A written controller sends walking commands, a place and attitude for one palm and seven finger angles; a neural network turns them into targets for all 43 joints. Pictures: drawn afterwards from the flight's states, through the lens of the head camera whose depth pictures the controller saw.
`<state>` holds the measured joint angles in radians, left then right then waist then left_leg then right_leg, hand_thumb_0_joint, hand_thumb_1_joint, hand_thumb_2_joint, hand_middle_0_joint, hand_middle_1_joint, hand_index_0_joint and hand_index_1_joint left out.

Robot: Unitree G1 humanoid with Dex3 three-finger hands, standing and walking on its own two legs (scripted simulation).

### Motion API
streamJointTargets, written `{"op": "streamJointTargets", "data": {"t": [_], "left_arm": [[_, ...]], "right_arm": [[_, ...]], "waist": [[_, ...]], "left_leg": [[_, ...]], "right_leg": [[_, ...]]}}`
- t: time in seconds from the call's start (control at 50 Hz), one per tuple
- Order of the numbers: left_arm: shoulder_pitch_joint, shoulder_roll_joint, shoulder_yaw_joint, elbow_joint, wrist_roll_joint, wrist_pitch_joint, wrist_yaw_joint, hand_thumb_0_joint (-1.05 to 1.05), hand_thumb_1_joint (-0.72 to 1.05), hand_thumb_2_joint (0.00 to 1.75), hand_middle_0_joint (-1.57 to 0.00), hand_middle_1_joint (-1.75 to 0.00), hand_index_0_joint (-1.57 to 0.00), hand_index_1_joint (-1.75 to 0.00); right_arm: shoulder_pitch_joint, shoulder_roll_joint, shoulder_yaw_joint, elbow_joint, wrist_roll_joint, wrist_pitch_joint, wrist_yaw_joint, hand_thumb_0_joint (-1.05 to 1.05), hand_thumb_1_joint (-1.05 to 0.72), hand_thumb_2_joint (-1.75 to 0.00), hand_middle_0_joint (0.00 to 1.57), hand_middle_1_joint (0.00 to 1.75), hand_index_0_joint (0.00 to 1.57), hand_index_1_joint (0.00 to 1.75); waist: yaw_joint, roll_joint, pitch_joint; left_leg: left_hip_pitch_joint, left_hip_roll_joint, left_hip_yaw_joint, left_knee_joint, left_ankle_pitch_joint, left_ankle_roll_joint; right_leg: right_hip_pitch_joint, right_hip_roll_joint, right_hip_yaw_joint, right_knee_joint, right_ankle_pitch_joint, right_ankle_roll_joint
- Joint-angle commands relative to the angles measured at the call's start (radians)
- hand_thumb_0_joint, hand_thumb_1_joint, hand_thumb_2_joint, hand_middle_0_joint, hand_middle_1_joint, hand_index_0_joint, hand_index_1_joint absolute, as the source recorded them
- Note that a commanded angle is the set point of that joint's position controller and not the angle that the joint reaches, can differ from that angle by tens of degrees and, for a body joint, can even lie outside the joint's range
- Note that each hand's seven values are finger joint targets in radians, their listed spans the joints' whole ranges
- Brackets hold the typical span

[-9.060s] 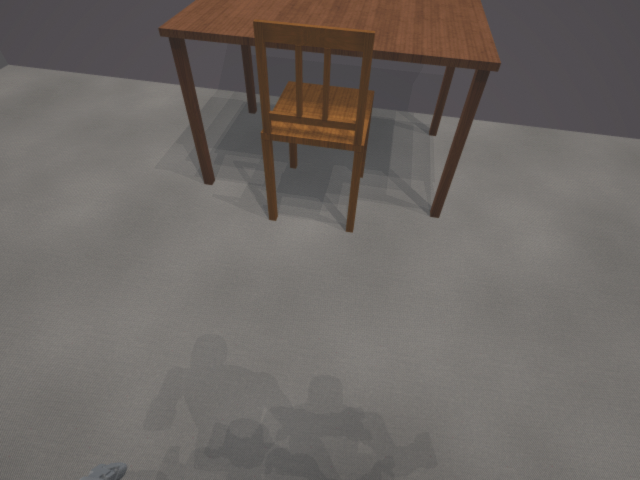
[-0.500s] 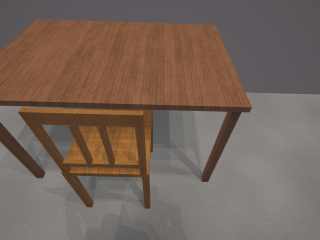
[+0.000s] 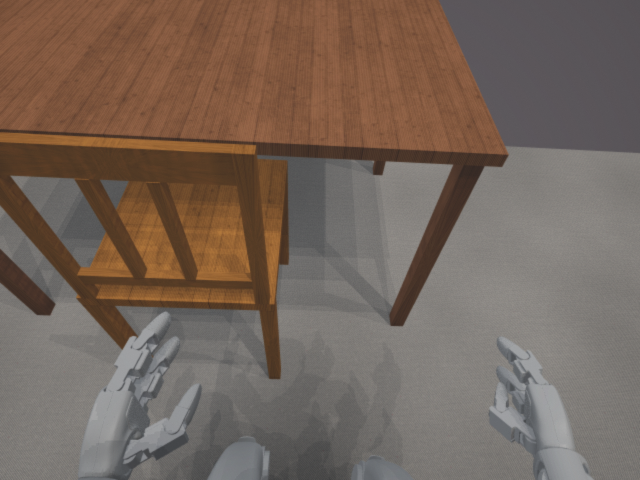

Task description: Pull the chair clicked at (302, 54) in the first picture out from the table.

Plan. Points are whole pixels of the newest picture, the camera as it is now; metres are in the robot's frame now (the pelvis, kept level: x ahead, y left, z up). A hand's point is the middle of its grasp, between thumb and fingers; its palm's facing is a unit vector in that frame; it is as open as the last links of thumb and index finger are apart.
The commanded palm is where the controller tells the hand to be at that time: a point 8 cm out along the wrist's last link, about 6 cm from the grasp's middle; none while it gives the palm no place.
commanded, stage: raise the hand toward the chair's back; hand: left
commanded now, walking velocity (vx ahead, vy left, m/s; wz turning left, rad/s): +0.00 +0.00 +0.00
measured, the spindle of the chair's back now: (117, 231) +0.45 +0.36 -0.02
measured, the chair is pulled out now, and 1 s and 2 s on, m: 0.00 0.00 0.00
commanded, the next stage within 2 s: aim the fingers beside a spindle in 1.64 s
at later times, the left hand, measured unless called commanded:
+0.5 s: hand (130, 385) +0.21 +0.22 +0.05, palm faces +0.15 -0.99 -0.07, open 13.9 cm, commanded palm +0.17 +0.26 +0.04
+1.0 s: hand (125, 368) +0.23 +0.23 +0.04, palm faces +0.05 -1.00 -0.04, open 16.9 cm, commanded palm +0.20 +0.29 +0.06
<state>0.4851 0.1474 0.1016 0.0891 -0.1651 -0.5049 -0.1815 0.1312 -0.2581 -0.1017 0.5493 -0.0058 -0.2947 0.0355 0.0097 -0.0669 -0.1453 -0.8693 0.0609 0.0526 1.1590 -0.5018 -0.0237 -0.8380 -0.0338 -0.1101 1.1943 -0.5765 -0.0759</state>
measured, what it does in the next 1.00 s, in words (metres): stands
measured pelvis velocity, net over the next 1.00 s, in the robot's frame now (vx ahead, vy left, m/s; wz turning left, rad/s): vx -0.01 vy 0.03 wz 0.01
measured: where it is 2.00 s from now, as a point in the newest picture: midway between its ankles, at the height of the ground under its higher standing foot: outside the picture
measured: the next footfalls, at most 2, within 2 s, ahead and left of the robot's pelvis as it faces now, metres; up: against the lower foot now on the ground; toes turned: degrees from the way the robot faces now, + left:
none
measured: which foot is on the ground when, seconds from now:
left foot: down 0.00-1.00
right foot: down 0.00-1.00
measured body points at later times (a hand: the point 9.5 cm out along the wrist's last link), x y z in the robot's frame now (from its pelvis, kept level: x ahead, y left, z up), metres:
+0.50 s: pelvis -0.01 +0.01 -0.01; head +0.06 +0.01 +0.43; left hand +0.19 +0.27 +0.06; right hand +0.13 -0.23 -0.11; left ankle +0.04 +0.14 -0.65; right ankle +0.01 -0.08 -0.65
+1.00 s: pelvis -0.01 +0.03 +0.00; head +0.07 +0.05 +0.44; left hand +0.22 +0.29 +0.04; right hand +0.20 -0.18 -0.07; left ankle +0.04 +0.14 -0.64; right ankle +0.01 -0.07 -0.64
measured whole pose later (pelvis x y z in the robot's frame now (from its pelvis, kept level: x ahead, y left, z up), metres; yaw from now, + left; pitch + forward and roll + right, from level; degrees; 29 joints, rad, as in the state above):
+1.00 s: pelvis -0.01 +0.03 +0.00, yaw +1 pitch +15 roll -3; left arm 0.32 0.24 0.17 -0.03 -0.26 -0.29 -0.22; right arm 0.18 -0.22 0.04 0.56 0.00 -0.29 -0.06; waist 0.02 0.03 -0.12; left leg -0.97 0.05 0.01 1.20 -0.50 0.03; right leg -0.89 -0.03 -0.14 1.15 -0.53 -0.03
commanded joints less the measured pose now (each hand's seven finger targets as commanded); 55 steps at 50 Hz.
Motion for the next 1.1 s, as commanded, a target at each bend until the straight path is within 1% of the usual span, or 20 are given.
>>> {"op": "streamJointTargets", "data": {"t": [0.0, 0.02, 0.08, 0.12, 0.2, 0.26, 0.3, 0.32, 0.4, 0.48, 0.52, 0.62, 0.64, 0.72, 0.78, 0.84, 0.9, 0.96, 1.02, 1.08], "left_arm": [[-0.040, 0.157, 0.129, -0.419, -0.072, -0.088, 0.028, 0.00, 0.34, 0.66, -0.14, -0.21, -0.14, -0.21], [-0.134, 0.152, 0.110, -0.499, -0.096, -0.115, 0.016, 0.00, 0.32, 0.65, -0.14, -0.21, -0.14, -0.21], [-0.202, 0.129, 0.047, -0.499, -0.135, -0.169, -0.062, 0.00, 0.25, 0.62, -0.13, -0.20, -0.13, -0.20], [-0.226, 0.122, 0.012, -0.427, -0.141, -0.152, -0.123, 0.00, 0.20, 0.60, -0.13, -0.19, -0.13, -0.19], [-0.094, 0.185, 0.098, -0.293, -0.148, 0.038, -0.183, 0.00, 0.11, 0.56, -0.12, -0.18, -0.12, -0.18], [0.003, 0.229, 0.214, -0.321, -0.157, 0.196, -0.141, 0.00, 0.04, 0.53, -0.11, -0.16, -0.11, -0.16], [0.007, 0.230, 0.260, -0.379, -0.166, 0.235, -0.079, 0.00, -0.01, 0.51, -0.11, -0.16, -0.11, -0.16], [0.010, 0.244, 0.296, -0.388, -0.164, 0.232, -0.040, 0.00, -0.03, 0.50, -0.11, -0.15, -0.11, -0.15], [-0.076, 0.163, 0.185, -0.436, -0.135, 0.105, 0.045, 0.00, -0.13, 0.46, -0.10, -0.14, -0.10, -0.14], [-0.093, 0.120, 0.076, -0.309, -0.106, 0.017, 0.015, 0.00, -0.22, 0.42, -0.09, -0.12, -0.09, -0.12], [-0.094, 0.135, 0.064, -0.288, -0.101, 0.025, -0.013, 0.00, -0.27, 0.40, -0.08, -0.12, -0.08, -0.12], [-0.117, 0.258, 0.181, -0.415, -0.104, 0.073, 0.007, 0.00, -0.38, 0.35, -0.07, -0.10, -0.07, -0.10], [-0.128, 0.248, 0.182, -0.461, -0.109, 0.070, 0.022, 0.00, -0.41, 0.34, -0.07, -0.09, -0.07, -0.09], [-0.136, 0.226, 0.196, -0.468, -0.111, 0.054, 0.071, 0.00, -0.50, 0.30, -0.06, -0.08, -0.06, -0.08], [-0.136, 0.165, 0.113, -0.378, -0.094, 0.076, 0.051, 0.00, -0.50, 0.30, -0.06, -0.08, -0.06, -0.08], [-0.156, 0.146, 0.073, -0.274, -0.086, 0.129, -0.001, 0.00, -0.50, 0.30, -0.06, -0.08, -0.06, -0.08], [-0.222, 0.211, 0.129, -0.305, -0.102, 0.155, -0.043, 0.00, -0.50, 0.30, -0.06, -0.08, -0.06, -0.08], [-0.271, 0.263, 0.199, -0.387, -0.121, 0.132, -0.039, 0.00, -0.50, 0.30, -0.06, -0.08, -0.06, -0.08], [-0.276, 0.279, 0.237, -0.409, -0.127, 0.093, -0.010, 0.00, -0.50, 0.30, -0.06, -0.08, -0.06, -0.08], [-0.255, 0.227, 0.195, -0.351, -0.121, 0.090, -0.008, 0.00, -0.50, 0.30, -0.06, -0.08, -0.06, -0.08]], "right_arm": [[-0.006, -0.079, -0.001, -0.165, 0.006, -0.022, -0.020, 0.00, -0.90, -0.90, 0.20, 0.30, 0.20, 0.30], [0.012, -0.082, 0.008, -0.157, 0.004, -0.032, -0.034, 0.00, -0.90, -0.90, 0.20, 0.30, 0.20, 0.30], [0.050, -0.094, 0.019, -0.101, 0.006, -0.070, -0.068, 0.00, -0.90, -0.90, 0.20, 0.30, 0.20, 0.30], [0.061, -0.104, 0.030, -0.075, 0.012, -0.092, -0.090, 0.00, -0.90, -0.90, 0.20, 0.30, 0.20, 0.30], [0.044, -0.110, 0.029, -0.088, 0.038, -0.080, -0.117, 0.00, -0.90, -0.90, 0.20, 0.30, 0.20, 0.30], [0.016, -0.084, 0.021, -0.121, 0.048, -0.044, -0.123, 0.00, -0.90, -0.90, 0.20, 0.30, 0.20, 0.30], [0.006, -0.064, 0.021, -0.131, 0.042, -0.031, -0.124, 0.00, -0.90, -0.90, 0.20, 0.30, 0.20, 0.30], [-0.011, -0.054, 0.022, -0.123, 0.038, -0.029, -0.125, 0.00, -0.90, -0.90, 0.20, 0.30, 0.20, 0.30], [0.017, -0.058, 0.026, -0.086, 0.019, -0.051, -0.104, 0.00, -0.90, -0.90, 0.20, 0.30, 0.20, 0.30], [0.022, -0.091, 0.031, -0.070, 0.016, -0.075, -0.098, 0.00, -0.90, -0.90, 0.20, 0.30, 0.20, 0.30], [0.028, -0.103, 0.031, -0.083, 0.026, -0.083, -0.103, 0.00, -0.90, -0.90, 0.20, 0.30, 0.20, 0.30], [0.038, -0.113, 0.029, -0.116, 0.026, -0.080, -0.116, 0.00, -0.90, -0.90, 0.20, 0.30, 0.20, 0.30], [0.041, -0.109, 0.032, -0.125, 0.022, -0.079, -0.115, 0.00, -0.90, -0.90, 0.20, 0.30, 0.20, 0.30], [0.045, -0.100, 0.037, -0.107, 0.012, -0.066, -0.106, 0.00, -0.90, -0.90, 0.20, 0.30, 0.20, 0.30], [0.039, -0.105, 0.049, -0.100, 0.012, -0.058, -0.096, 0.00, -0.90, -0.90, 0.20, 0.30, 0.20, 0.30], [0.043, -0.116, 0.056, -0.101, 0.022, -0.049, -0.101, 0.00, -0.90, -0.90, 0.20, 0.30, 0.20, 0.30], [0.051, -0.127, 0.057, -0.116, 0.022, -0.048, -0.112, 0.00, -0.90, -0.90, 0.20, 0.30, 0.20, 0.30], [0.053, -0.120, 0.059, -0.117, 0.014, -0.053, -0.117, 0.00, -0.90, -0.90, 0.20, 0.30, 0.20, 0.30], [0.055, -0.115, 0.059, -0.100, 0.005, -0.055, -0.110, 0.00, -0.90, -0.90, 0.20, 0.30, 0.20, 0.30], [0.058, -0.115, 0.060, -0.090, 0.004, -0.051, -0.099, 0.00, -0.90, -0.90, 0.20, 0.30, 0.20, 0.30]], "waist": [[0.003, 0.139, -0.180], [-0.036, 0.075, -0.206], [-0.076, 0.076, -0.198], [-0.098, 0.059, -0.168], [-0.029, 0.000, -0.238], [0.051, 0.013, -0.340], [0.071, 0.015, -0.362], [0.089, 0.032, -0.360], [0.024, 0.065, -0.218], [-0.030, 0.030, -0.092], [-0.027, 0.049, -0.085], [0.025, 0.142, -0.254], [0.027, 0.161, -0.286], [0.021, 0.176, -0.279], [-0.016, 0.168, -0.179], [-0.042, 0.095, -0.098], [-0.022, 0.085, -0.170], [0.002, 0.146, -0.259], [0.013, 0.182, -0.283], [-0.003, 0.177, -0.249]], "left_leg": [[0.006, -0.070, -0.054, -0.033, 0.184, 0.047], [-0.012, -0.066, -0.066, 0.004, 0.183, 0.051], [-0.035, -0.050, -0.093, 0.069, 0.175, 0.051], [-0.065, -0.045, -0.098, 0.096, 0.147, 0.057], [-0.107, -0.047, -0.092, 0.053, 0.109, 0.053], [-0.050, -0.061, -0.091, -0.014, 0.167, 0.047], [-0.019, -0.062, -0.089, -0.037, 0.209, 0.042], [-0.014, -0.061, -0.093, -0.047, 0.229, 0.040], [0.026, -0.052, -0.099, -0.077, 0.213, 0.035], [-0.057, -0.048, -0.106, -0.071, 0.059, 0.038], [-0.065, -0.050, -0.102, -0.080, 0.008, 0.041], [0.048, -0.052, -0.108, -0.133, 0.064, 0.044], [0.081, -0.053, -0.108, -0.140, 0.093, 0.045], [0.140, -0.048, -0.122, -0.153, 0.175, 0.040], [0.117, -0.045, -0.132, -0.165, 0.121, 0.035], [0.065, -0.046, -0.134, -0.172, 0.057, 0.037], [0.089, -0.049, -0.133, -0.174, 0.088, 0.037], [0.162, -0.052, -0.132, -0.168, 0.189, 0.033], [0.197, -0.049, -0.138, -0.162, 0.262, 0.027], [0.193, -0.044, -0.137, -0.166, 0.272, 0.024]], "right_leg": [[0.101, 0.008, 0.223, -0.210, 0.269, 0.070], [0.088, 0.015, 0.230, -0.205, 0.281, 0.084], [0.011, 0.021, 0.224, -0.189, 0.287, 0.087], [-0.040, 0.026, 0.224, -0.190, 0.223, 0.086], [0.056, 0.003, 0.244, -0.230, 0.108, 0.092], [0.190, -0.011, 0.229, -0.235, 0.165, 0.097], [0.224, -0.010, 0.209, -0.221, 0.255, 0.104], [0.229, 0.001, 0.187, -0.209, 0.279, 0.098], [0.072, 0.032, 0.114, -0.189, 0.247, 0.078], [-0.055, 0.039, 0.123, -0.213, 0.007, 0.066], [-0.064, 0.035, 0.137, -0.232, -0.065, 0.060], [0.025, 0.046, 0.100, -0.208, 0.032, 0.053], [0.040, 0.045, 0.088, -0.201, 0.073, 0.053], [0.035, 0.062, 0.046, -0.181, 0.171, 0.049], [-0.012, 0.062, 0.035, -0.193, 0.143, 0.052], [-0.026, 0.064, 0.039, -0.222, 0.097, 0.057], [0.021, 0.061, 0.048, -0.226, 0.118, 0.055], [0.058, 0.061, 0.049, -0.206, 0.203, 0.050], [0.055, 0.066, 0.038, -0.185, 0.253, 0.047], [0.039, 0.065, 0.030, -0.182, 0.266, 0.049]]}}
